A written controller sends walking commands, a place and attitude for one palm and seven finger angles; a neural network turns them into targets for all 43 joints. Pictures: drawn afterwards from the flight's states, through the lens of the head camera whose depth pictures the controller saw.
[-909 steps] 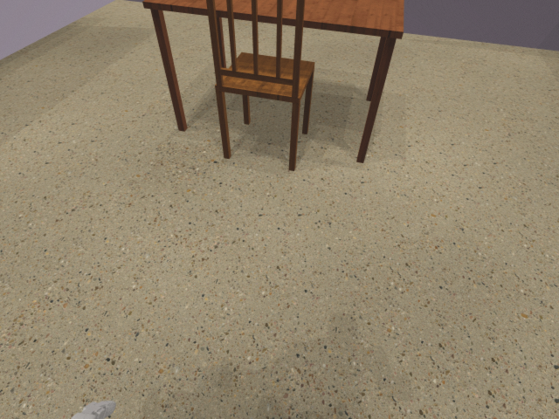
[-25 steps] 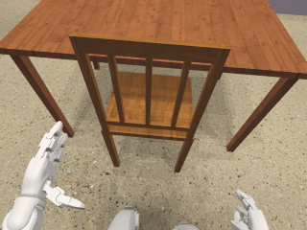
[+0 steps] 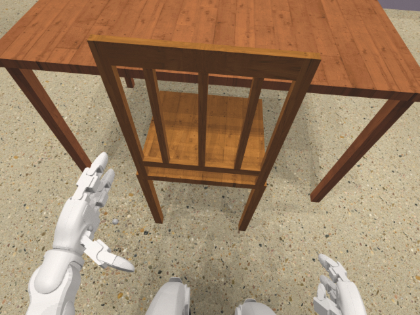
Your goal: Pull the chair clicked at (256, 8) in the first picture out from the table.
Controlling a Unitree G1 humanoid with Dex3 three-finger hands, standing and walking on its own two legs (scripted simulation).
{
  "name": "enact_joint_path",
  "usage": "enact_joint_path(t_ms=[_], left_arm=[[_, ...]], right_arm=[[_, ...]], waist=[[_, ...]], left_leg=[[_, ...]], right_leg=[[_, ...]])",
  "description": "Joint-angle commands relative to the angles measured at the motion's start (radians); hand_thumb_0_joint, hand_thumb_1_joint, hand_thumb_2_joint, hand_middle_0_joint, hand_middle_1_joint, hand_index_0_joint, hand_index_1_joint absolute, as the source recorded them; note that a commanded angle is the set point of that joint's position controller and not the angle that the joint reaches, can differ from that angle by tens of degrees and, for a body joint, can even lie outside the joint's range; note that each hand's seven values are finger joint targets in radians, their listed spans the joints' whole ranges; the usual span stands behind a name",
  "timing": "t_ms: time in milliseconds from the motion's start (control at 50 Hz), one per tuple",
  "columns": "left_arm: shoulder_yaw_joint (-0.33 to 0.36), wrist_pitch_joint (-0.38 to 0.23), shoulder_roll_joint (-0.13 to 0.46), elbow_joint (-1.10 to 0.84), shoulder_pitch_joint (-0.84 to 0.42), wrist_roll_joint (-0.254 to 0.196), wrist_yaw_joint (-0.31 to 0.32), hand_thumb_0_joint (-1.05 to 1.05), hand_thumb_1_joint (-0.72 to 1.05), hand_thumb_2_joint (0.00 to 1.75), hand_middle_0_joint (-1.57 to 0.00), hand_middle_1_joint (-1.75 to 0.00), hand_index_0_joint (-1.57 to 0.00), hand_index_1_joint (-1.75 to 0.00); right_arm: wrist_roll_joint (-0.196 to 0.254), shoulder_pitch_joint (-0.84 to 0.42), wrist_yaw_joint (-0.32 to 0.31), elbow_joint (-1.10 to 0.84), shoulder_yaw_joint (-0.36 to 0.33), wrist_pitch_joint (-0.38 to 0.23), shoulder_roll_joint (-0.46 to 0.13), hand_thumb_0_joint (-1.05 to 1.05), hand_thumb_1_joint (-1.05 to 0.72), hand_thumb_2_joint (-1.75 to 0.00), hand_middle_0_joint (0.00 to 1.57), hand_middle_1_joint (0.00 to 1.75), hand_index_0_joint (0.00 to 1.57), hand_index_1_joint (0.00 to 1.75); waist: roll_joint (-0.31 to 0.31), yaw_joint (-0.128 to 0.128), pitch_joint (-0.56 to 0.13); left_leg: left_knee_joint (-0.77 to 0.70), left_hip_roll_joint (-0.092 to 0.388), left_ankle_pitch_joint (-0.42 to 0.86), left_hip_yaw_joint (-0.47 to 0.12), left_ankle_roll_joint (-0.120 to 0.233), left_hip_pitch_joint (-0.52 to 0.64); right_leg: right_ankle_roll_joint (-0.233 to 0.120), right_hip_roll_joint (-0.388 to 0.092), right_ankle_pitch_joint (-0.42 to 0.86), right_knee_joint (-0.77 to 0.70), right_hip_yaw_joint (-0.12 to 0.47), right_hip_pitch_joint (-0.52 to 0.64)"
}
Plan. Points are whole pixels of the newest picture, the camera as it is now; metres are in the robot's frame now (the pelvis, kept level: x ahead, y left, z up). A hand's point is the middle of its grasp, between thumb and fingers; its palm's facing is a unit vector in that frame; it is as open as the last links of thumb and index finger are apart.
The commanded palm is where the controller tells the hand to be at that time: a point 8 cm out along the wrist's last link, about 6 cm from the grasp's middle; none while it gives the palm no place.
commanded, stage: aim the fingers beside a spindle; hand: left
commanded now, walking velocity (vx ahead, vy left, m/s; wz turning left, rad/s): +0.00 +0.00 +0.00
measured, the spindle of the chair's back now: (202, 127) +0.52 +0.04 +0.00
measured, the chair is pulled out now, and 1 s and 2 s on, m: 0.00 0.00 0.00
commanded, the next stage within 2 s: none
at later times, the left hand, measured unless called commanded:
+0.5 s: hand (138, 199) +0.33 +0.16 +0.01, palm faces -0.07 -1.00 -0.04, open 16.9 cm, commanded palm +0.31 +0.21 +0.02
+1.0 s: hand (149, 181) +0.37 +0.14 +0.00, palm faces -0.05 -1.00 -0.04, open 16.9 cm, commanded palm +0.36 +0.19 +0.00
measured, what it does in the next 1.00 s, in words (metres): stands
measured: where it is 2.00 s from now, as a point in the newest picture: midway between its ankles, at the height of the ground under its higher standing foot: outside the picture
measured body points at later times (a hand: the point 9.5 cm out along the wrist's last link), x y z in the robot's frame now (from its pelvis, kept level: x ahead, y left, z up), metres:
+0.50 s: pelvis +0.00 -0.01 -0.01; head +0.09 +0.00 +0.43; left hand +0.32 +0.21 +0.02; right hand +0.15 -0.26 -0.11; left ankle +0.06 +0.09 -0.66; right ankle -0.02 -0.11 -0.66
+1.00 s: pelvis +0.00 -0.01 -0.03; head +0.11 +0.00 +0.41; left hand +0.37 +0.20 +0.00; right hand +0.12 -0.27 -0.14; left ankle +0.06 +0.09 -0.66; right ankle -0.02 -0.11 -0.66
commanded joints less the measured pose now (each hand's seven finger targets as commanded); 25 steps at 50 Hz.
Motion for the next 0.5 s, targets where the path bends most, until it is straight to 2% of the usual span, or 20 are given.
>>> enact_joint_path(t_ms=[0, 20, 40, 60, 100, 140, 160, 200, 220, 260, 280, 300, 320, 360, 400, 440, 460, 480], left_arm=[[0.094, -0.064, 0.139, -0.148, -0.121, 0.003, 0.053, 0.0, -0.5, 0.3, -0.06, -0.08, -0.06, -0.08], [0.097, -0.06, 0.134, -0.137, -0.116, 0.005, 0.056, 0.0, -0.5, 0.3, -0.06, -0.08, -0.06, -0.08], [0.075, -0.057, 0.119, -0.133, -0.144, 0.01, 0.057, 0.0, -0.5, 0.3, -0.06, -0.08, -0.06, -0.08], [0.073, -0.053, 0.117, -0.124, -0.159, 0.008, 0.058, 0.0, -0.5, 0.3, -0.06, -0.08, -0.06, -0.08], [0.087, -0.05, 0.133, -0.112, -0.157, 0.007, 0.055, 0.0, -0.5, 0.3, -0.06, -0.08, -0.06, -0.08], [0.056, -0.061, 0.111, -0.145, -0.198, 0.008, 0.052, 0.0, -0.5, 0.3, -0.06, -0.08, -0.06, -0.08], [0.054, -0.067, 0.112, -0.157, -0.221, 0.006, 0.054, 0.0, -0.5, 0.3, -0.06, -0.08, -0.06, -0.08], [0.069, -0.077, 0.129, -0.144, -0.247, 0.007, 0.059, 0.0, -0.5, 0.3, -0.06, -0.08, -0.06, -0.08], [0.07, -0.086, 0.127, -0.15, -0.257, 0.007, 0.062, 0.0, -0.5, 0.3, -0.06, -0.08, -0.06, -0.08], [0.057, -0.09, 0.109, -0.123, -0.251, 0.01, 0.064, 0.0, -0.5, 0.3, -0.06, -0.08, -0.06, -0.08], [0.057, -0.095, 0.113, -0.116, -0.286, 0.013, 0.066, 0.0, -0.5, 0.3, -0.06, -0.08, -0.06, -0.08], [0.071, -0.092, 0.126, -0.089, -0.271, 0.02, 0.071, 0.0, -0.5, 0.3, -0.06, -0.08, -0.06, -0.08], [0.035, -0.087, 0.093, -0.072, -0.298, 0.025, 0.07, 0.0, -0.5, 0.3, -0.06, -0.08, -0.06, -0.08], [0.032, -0.082, 0.094, -0.042, -0.35, 0.032, 0.075, 0.0, -0.5, 0.3, -0.06, -0.08, -0.06, -0.08], [0.046, -0.072, 0.111, -0.01, -0.376, 0.039, 0.082, 0.0, -0.5, 0.3, -0.06, -0.08, -0.06, -0.08], [0.044, -0.077, 0.11, -0.014, -0.419, 0.041, 0.086, 0.0, -0.5, 0.3, -0.06, -0.08, -0.06, -0.08], [0.061, -0.079, 0.122, -0.012, -0.424, 0.038, 0.09, 0.0, -0.5, 0.3, -0.06, -0.08, -0.06, -0.08], [0.077, -0.085, 0.139, -0.014, -0.443, 0.037, 0.096, 0.0, -0.5, 0.3, -0.06, -0.08, -0.06, -0.08]], right_arm=[[-0.006, -0.011, -0.001, -0.134, -0.064, -0.027, -0.138, 0.0, -0.9, -0.9, 0.2, 0.3, 0.2, 0.3], [-0.007, -0.009, 0.002, -0.14, -0.065, -0.02, -0.14, 0.0, -0.9, -0.9, 0.2, 0.3, 0.2, 0.3], [-0.006, -0.011, 0.004, -0.142, -0.064, -0.014, -0.14, 0.0, -0.9, -0.9, 0.2, 0.3, 0.2, 0.3], [-0.006, -0.008, 0.005, -0.141, -0.065, -0.009, -0.141, 0.0, -0.9, -0.9, 0.2, 0.3, 0.2, 0.3], [-0.006, -0.004, 0.005, -0.145, -0.066, -0.001, -0.145, 0.0, -0.9, -0.9, 0.2, 0.3, 0.2, 0.3], [-0.006, -0.005, 0.006, -0.147, -0.067, 0.0, -0.141, 0.0, -0.9, -0.9, 0.2, 0.3, 0.2, 0.3], [-0.007, -0.002, 0.005, -0.144, -0.068, 0.001, -0.141, 0.0, -0.9, -0.9, 0.2, 0.3, 0.2, 0.3], [-0.01, 0.004, 0.002, -0.129, -0.068, 0.004, -0.143, 0.0, -0.9, -0.9, 0.2, 0.3, 0.2, 0.3], [-0.01, 0.004, 0.003, -0.128, -0.07, 0.005, -0.141, 0.0, -0.9, -0.9, 0.2, 0.3, 0.2, 0.3], [-0.011, 0.005, 0.006, -0.122, -0.069, 0.008, -0.138, 0.0, -0.9, -0.9, 0.2, 0.3, 0.2, 0.3], [-0.01, 0.005, 0.005, -0.114, -0.07, 0.012, -0.139, 0.0, -0.9, -0.9, 0.2, 0.3, 0.2, 0.3], [-0.012, 0.01, 0.006, -0.108, -0.07, 0.015, -0.141, 0.0, -0.9, -0.9, 0.2, 0.3, 0.2, 0.3], [-0.011, 0.004, 0.008, -0.11, -0.068, 0.02, -0.139, 0.0, -0.9, -0.9, 0.2, 0.3, 0.2, 0.3], [-0.011, 0.006, 0.01, -0.104, -0.069, 0.027, -0.142, 0.0, -0.9, -0.9, 0.2, 0.3, 0.2, 0.3], [-0.012, 0.01, 0.009, -0.102, -0.069, 0.035, -0.145, 0.0, -0.9, -0.9, 0.2, 0.3, 0.2, 0.3], [-0.013, 0.01, 0.011, -0.105, -0.068, 0.042, -0.143, 0.0, -0.9, -0.9, 0.2, 0.3, 0.2, 0.3], [-0.013, 0.011, 0.012, -0.105, -0.07, 0.045, -0.142, 0.0, -0.9, -0.9, 0.2, 0.3, 0.2, 0.3], [-0.014, 0.008, 0.01, -0.105, -0.069, 0.048, -0.143, 0.0, -0.9, -0.9, 0.2, 0.3, 0.2, 0.3]], waist=[[0.035, -0.004, -0.237], [0.024, 0.0, -0.251], [0.037, -0.007, -0.248], [0.018, -0.01, -0.248], [0.001, -0.004, -0.27], [0.03, -0.007, -0.307], [0.025, -0.012, -0.32], [-0.004, -0.02, -0.319], [0.01, -0.015, -0.326], [0.001, -0.019, -0.329], [0.009, -0.025, -0.319], [0.015, -0.019, -0.312], [0.016, -0.032, -0.296], [0.023, -0.032, -0.292], [0.001, -0.035, -0.295], [0.025, -0.028, -0.327], [0.007, -0.025, -0.343], [0.021, -0.021, -0.356]], left_leg=[[-0.151, 0.006, 0.179, -0.061, -0.009, 0.346], [-0.15, 0.007, 0.179, -0.058, -0.011, 0.34], [-0.145, 0.007, 0.173, -0.055, -0.012, 0.338], [-0.141, 0.006, 0.172, -0.053, -0.01, 0.332], [-0.133, 0.006, 0.178, -0.048, -0.008, 0.321], [-0.124, 0.004, 0.202, -0.046, -0.008, 0.34], [-0.116, 0.005, 0.219, -0.047, -0.007, 0.347], [-0.102, 0.009, 0.23, -0.049, -0.004, 0.335], [-0.1, 0.008, 0.238, -0.049, -0.006, 0.339], [-0.093, 0.008, 0.24, -0.047, -0.005, 0.335], [-0.087, 0.008, 0.235, -0.045, -0.006, 0.329], [-0.086, 0.01, 0.233, -0.048, -0.007, 0.323], [-0.084, 0.008, 0.216, -0.046, -0.006, 0.315], [-0.079, 0.008, 0.19, -0.047, -0.007, 0.299], [-0.07, 0.007, 0.173, -0.042, -0.003, 0.278], [-0.071, 0.004, 0.181, -0.044, -0.004, 0.288], [-0.066, 0.005, 0.186, -0.04, -0.003, 0.288], [-0.064, 0.005, 0.19, -0.039, -0.004, 0.289]], right_leg=[[-0.006, -0.009, 0.207, -0.148, 0.028, -0.067], [-0.006, -0.01, 0.211, -0.143, 0.027, -0.062], [-0.005, -0.011, 0.209, -0.14, 0.029, -0.074], [-0.004, -0.011, 0.214, -0.142, 0.032, -0.071], [-0.005, -0.008, 0.222, -0.142, 0.038, -0.052], [-0.005, -0.013, 0.242, -0.134, 0.042, -0.049], [-0.004, -0.013, 0.259, -0.129, 0.042, -0.047], [-0.002, -0.009, 0.27, -0.125, 0.046, -0.055], [-0.003, -0.011, 0.277, -0.12, 0.046, -0.056], [-0.001, -0.011, 0.281, -0.114, 0.046, -0.065], [-0.001, -0.012, 0.28, -0.112, 0.048, -0.077], [-0.003, -0.01, 0.27, -0.106, 0.044, -0.085], [-0.001, -0.012, 0.261, -0.107, 0.046, -0.103], [-0.002, -0.013, 0.238, -0.104, 0.048, -0.118], [-0.001, -0.012, 0.23, -0.107, 0.053, -0.115], [-0.004, -0.013, 0.234, -0.099, 0.054, -0.106], [-0.003, -0.013, 0.243, -0.1, 0.057, -0.095], [-0.004, -0.012, 0.246, -0.097, 0.061, -0.093]])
